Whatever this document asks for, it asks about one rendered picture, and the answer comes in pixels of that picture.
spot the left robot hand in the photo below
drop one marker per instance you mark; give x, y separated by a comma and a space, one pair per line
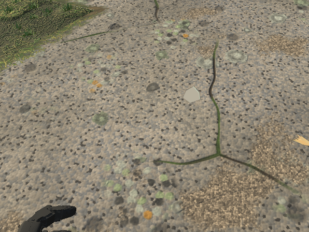
46, 216

